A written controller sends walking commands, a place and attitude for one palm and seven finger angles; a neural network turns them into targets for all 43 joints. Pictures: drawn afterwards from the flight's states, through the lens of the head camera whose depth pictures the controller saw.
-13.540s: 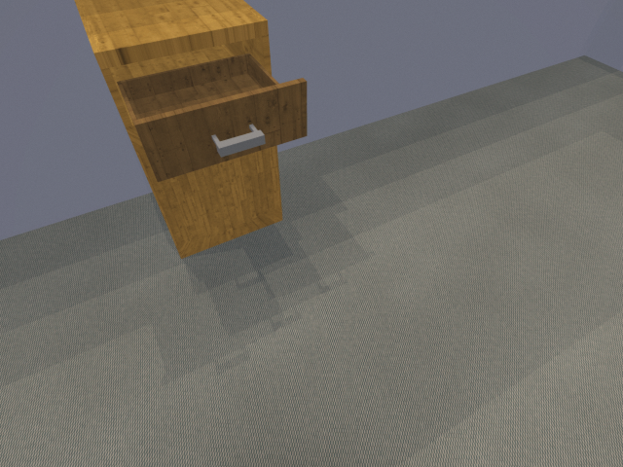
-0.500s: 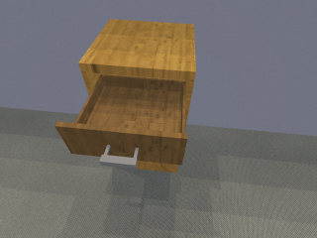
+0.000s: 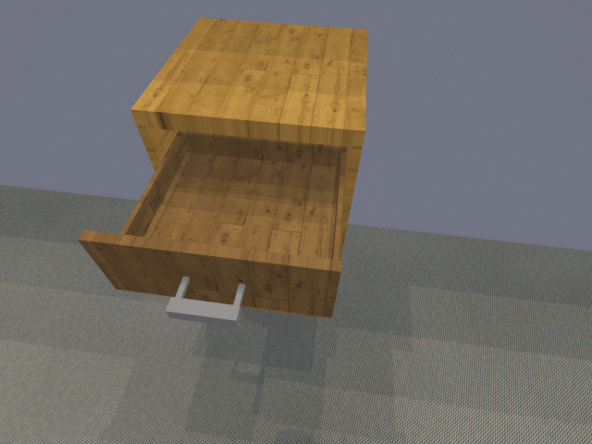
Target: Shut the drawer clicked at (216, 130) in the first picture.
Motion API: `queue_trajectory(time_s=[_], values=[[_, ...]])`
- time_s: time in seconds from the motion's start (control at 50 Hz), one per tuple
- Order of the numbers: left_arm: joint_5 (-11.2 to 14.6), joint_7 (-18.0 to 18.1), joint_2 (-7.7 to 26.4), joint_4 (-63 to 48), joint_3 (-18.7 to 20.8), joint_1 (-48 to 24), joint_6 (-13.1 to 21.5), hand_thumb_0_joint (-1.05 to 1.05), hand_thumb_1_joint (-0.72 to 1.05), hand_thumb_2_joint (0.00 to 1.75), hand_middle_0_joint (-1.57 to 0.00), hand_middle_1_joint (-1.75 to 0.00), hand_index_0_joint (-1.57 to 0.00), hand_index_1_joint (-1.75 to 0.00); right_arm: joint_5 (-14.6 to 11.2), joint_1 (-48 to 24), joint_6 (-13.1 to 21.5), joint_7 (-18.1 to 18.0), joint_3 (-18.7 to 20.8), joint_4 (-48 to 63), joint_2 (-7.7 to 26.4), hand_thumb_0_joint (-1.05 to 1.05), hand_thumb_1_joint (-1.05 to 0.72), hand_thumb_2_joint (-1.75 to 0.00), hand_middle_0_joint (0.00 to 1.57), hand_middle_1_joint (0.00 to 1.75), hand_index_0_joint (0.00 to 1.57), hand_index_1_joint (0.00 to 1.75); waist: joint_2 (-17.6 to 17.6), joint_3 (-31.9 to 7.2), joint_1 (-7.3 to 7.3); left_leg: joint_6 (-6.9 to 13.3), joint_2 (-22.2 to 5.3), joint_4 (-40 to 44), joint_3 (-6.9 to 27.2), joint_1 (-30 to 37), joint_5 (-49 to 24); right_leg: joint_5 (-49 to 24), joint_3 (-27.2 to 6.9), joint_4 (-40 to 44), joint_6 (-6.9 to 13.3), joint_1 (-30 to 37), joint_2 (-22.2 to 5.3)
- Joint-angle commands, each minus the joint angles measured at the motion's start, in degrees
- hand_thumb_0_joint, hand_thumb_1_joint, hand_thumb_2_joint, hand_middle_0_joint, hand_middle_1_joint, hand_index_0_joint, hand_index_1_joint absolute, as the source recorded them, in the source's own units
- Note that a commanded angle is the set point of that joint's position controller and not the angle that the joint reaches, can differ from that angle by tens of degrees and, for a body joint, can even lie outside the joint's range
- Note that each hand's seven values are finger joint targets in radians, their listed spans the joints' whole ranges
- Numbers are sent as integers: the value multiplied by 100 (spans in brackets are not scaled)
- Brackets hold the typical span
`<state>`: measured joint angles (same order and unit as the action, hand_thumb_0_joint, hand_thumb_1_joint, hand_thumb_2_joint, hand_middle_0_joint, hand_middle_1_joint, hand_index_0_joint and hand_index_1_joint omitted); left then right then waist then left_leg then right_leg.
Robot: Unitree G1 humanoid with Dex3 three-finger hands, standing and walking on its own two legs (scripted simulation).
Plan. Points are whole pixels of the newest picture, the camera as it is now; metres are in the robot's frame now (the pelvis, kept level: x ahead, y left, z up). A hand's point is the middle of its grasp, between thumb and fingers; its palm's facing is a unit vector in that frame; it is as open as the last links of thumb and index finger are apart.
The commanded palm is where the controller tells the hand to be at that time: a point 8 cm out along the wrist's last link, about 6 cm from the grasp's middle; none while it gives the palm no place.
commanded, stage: come to a stop and stand still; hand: left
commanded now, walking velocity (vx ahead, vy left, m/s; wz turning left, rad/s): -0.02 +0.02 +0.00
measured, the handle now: (208, 299) +0.34 +0.17 -0.06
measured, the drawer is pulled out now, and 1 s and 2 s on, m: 0.28 0.28 0.28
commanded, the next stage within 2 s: look again from close up in 0.62 s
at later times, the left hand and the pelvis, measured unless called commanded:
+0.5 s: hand out of the picture -0.02 +0.23 -0.16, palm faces +0.02 -0.97 -0.25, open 7.4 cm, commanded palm none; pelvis -0.06 +0.04 +0.00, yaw +0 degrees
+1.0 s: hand out of the picture -0.05 +0.19 -0.17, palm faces +0.02 -0.99 -0.16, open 7.3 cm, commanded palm none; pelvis -0.03 +0.03 +0.00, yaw +0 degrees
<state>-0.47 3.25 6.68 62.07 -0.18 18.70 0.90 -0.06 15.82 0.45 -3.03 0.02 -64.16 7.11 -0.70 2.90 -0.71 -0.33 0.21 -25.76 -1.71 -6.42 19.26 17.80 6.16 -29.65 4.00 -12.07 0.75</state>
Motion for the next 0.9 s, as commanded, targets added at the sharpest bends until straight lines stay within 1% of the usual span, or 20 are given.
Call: queue_trajectory(time_s=[0.0,0.06,0.08,0.1,0.12,0.14,0.16,0.18,0.2,0.24,0.26,0.3,0.32,0.34,0.36,0.4,0.52,0.74,0.8,0.88], values=[[1,30,760,-277,168,345,31,0,90,90,-20,-30,-20,-30,-11,533,5,17,100,177,424,0,-90,-90,20,30,20,30,-25,-428,50,106,-561,77,222,-68,-2538,-3885,-931,197,79,559,-1116],[-6,-3,741,-316,137,145,3,0,90,90,-20,-30,-20,-30,7,411,4,54,91,196,483,0,-90,-90,20,30,20,30,-34,-243,59,145,-585,267,284,-23,-2135,-2708,-882,459,6,305,-989],[-48,152,1016,-53,220,673,108,0,90,90,-20,-30,-20,-30,-29,-308,36,129,183,670,846,0,-90,-90,20,30,20,30,-87,-25,-191,-4,-559,-901,-45,-826,-1024,-4601,-1250,557,-389,428,-1272],[-72,109,1256,-381,239,470,163,0,90,90,-20,-30,-20,-30,-2,1,-38,152,163,900,490,0,-90,-90,20,30,20,30,-518,-510,46,69,-250,-1191,180,-1129,401,-4026,-1724,720,-90,708,-1722],[-102,68,1104,-494,192,254,187,0,90,90,-20,-30,-20,-30,8,-5,-61,173,164,950,499,0,-90,-90,20,30,20,30,-375,-510,72,68,-339,-1393,189,-1069,619,-3011,-1673,922,309,371,-1771],[-106,34,1167,-633,197,-35,164,0,90,90,-20,-30,-20,-30,25,172,-83,206,155,964,445,0,-90,-90,20,30,20,30,-87,-610,186,44,-278,-1197,54,-859,442,-2335,-1579,894,570,233,-1704],[-100,20,1197,-744,223,-205,144,0,90,90,-20,-30,-20,-30,47,322,-83,220,145,970,460,0,-90,-90,20,30,20,30,-139,-515,280,40,-224,-910,-20,-622,197,-1476,-1412,920,522,-138,-1585],[-83,3,1183,-793,213,-383,117,0,90,90,-20,-30,-20,-30,66,425,-71,234,137,917,492,0,-90,-90,20,30,20,30,-175,-285,353,60,-234,-547,-14,-396,-69,-732,-1282,945,392,-527,-1427],[-61,-20,1110,-833,204,-466,90,0,90,90,-20,-30,-20,-30,83,515,-37,243,131,909,577,0,-90,-90,20,30,20,30,36,-14,358,115,-335,-261,135,-379,-248,-100,-1151,890,239,-828,-1196],[-56,-72,1016,-854,174,-508,-39,0,90,90,-20,-30,-20,-30,134,320,4,250,107,995,688,0,-90,-90,20,30,20,30,741,497,192,264,-627,427,626,-1069,-11,709,-837,720,-16,-844,-731],[-63,-86,967,-855,165,-424,-80,0,90,90,-20,-30,-20,-30,145,258,14,245,98,1061,802,0,-90,-90,20,30,20,30,816,669,125,339,-722,746,878,-1541,414,605,-663,500,-107,-583,-538],[-75,-125,908,-821,152,-184,-106,0,90,90,-20,-30,-20,-30,142,98,22,243,104,1169,942,0,-90,-90,20,30,20,30,335,671,-23,401,-762,1128,1035,-2029,1123,351,-545,333,-172,-101,-439],[-74,-138,876,-797,148,-103,-108,0,90,90,-20,-30,-20,-30,146,65,25,241,103,1187,995,0,-90,-90,20,30,20,30,214,589,-51,397,-727,1173,1011,-2028,1214,342,-568,338,-174,-11,-456],[-74,-153,895,-800,150,-95,-123,0,90,90,-20,-30,-20,-30,154,67,34,241,107,1180,980,0,-90,-90,20,30,20,30,416,545,-66,399,-733,1312,1041,-1989,1279,330,-548,282,-167,-30,-445],[-78,-155,894,-811,150,-46,-125,0,90,90,-20,-30,-20,-30,152,47,35,243,105,1178,1020,0,-90,-90,20,30,20,30,389,494,-85,402,-734,1318,1044,-1989,1360,313,-527,253,-191,2,-439],[-79,-160,890,-809,140,6,-107,0,90,90,-20,-30,-20,-30,141,93,33,246,89,1149,1036,0,-90,-90,20,30,20,30,186,363,-81,397,-673,1243,971,-1895,1295,348,-613,348,-197,36,-485],[-61,-155,865,-686,107,48,-36,0,90,90,-20,-30,-20,-30,113,382,52,243,43,881,898,0,-90,-90,20,30,20,30,-2,268,36,348,-535,1013,762,-1403,763,471,-865,683,-140,-244,-648],[-17,-123,660,-151,18,253,48,0,90,90,-20,-30,-20,-30,44,650,161,168,-55,308,606,0,-90,-90,20,30,20,30,93,28,70,322,-553,752,507,-687,-810,-694,-811,697,-130,-30,-723],[-14,-106,583,-44,0,316,66,0,90,90,-20,-30,-20,-30,39,652,165,147,-65,201,574,0,-90,-90,20,30,20,30,-27,28,78,297,-530,633,453,-597,-1040,-909,-832,704,-134,23,-759],[-13,-88,535,33,-2,326,63,0,90,90,-20,-30,-20,-30,40,627,172,119,-62,106,522,0,-90,-90,20,30,20,30,110,52,72,282,-559,603,420,-477,-1344,-1187,-800,668,-130,66,-753]])
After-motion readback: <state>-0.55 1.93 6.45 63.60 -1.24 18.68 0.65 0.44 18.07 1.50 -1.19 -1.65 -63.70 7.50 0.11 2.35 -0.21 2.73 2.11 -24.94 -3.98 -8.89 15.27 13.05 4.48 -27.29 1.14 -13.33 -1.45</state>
